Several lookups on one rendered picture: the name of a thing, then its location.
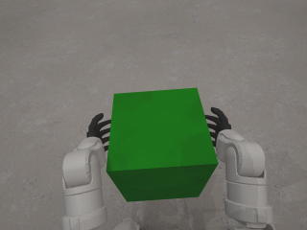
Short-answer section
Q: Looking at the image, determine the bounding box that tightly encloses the right robot hand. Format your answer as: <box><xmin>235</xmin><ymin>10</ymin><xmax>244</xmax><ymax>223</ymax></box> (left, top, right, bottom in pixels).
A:
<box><xmin>204</xmin><ymin>107</ymin><xmax>231</xmax><ymax>148</ymax></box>

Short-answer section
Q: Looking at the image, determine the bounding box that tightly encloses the robot right forearm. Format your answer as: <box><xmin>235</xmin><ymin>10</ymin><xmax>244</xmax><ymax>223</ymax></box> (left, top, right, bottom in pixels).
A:
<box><xmin>216</xmin><ymin>129</ymin><xmax>275</xmax><ymax>230</ymax></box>

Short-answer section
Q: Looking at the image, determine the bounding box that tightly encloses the carton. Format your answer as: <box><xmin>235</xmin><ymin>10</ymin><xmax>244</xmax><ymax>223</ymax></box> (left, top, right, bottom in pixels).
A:
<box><xmin>106</xmin><ymin>87</ymin><xmax>219</xmax><ymax>202</ymax></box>

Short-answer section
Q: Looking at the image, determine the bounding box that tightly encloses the robot left forearm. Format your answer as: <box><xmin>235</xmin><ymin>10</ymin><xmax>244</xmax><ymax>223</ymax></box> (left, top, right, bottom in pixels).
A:
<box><xmin>61</xmin><ymin>136</ymin><xmax>108</xmax><ymax>230</ymax></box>

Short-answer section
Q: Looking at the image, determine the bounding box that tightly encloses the robot left shin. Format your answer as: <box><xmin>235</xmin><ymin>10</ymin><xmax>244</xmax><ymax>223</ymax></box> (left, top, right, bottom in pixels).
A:
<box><xmin>123</xmin><ymin>218</ymin><xmax>133</xmax><ymax>222</ymax></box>

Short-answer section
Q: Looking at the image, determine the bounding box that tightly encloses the left robot hand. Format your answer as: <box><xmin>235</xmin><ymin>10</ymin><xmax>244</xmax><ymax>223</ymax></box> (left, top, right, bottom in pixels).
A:
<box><xmin>86</xmin><ymin>113</ymin><xmax>111</xmax><ymax>151</ymax></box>

